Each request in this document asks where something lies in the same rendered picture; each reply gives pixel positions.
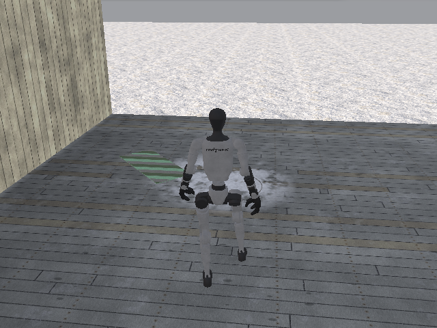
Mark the left robot hand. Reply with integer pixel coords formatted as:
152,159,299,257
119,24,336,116
179,187,195,201

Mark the robot left upper arm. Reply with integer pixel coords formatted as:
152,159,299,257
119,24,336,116
185,138,203,174

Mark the robot right forearm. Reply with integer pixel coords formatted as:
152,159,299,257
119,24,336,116
244,166,259,199

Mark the right robot hand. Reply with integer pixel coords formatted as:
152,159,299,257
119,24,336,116
245,197,261,215

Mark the robot right upper arm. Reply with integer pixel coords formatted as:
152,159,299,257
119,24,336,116
232,138,250,176

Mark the right robot shin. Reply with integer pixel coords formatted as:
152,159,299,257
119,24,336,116
234,211,244,253

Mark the robot left forearm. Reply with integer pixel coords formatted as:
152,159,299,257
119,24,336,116
180,164,193,190

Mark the robot left foot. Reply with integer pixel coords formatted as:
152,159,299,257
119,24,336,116
203,270,212,288

